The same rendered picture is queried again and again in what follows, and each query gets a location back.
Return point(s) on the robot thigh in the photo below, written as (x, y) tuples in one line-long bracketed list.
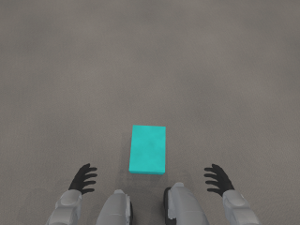
[(187, 209), (115, 210)]

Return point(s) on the robot right hand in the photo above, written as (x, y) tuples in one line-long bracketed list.
[(223, 182)]

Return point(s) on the robot left hand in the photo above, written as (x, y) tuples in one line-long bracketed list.
[(78, 181)]

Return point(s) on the robot right thigh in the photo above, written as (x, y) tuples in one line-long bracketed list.
[(187, 209)]

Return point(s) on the robot right forearm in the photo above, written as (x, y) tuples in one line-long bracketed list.
[(237, 209)]

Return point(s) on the robot left forearm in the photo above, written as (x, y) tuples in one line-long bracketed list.
[(68, 209)]

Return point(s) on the carton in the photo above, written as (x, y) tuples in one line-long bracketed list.
[(148, 150)]

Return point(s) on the robot left thigh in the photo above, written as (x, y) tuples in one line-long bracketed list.
[(115, 210)]

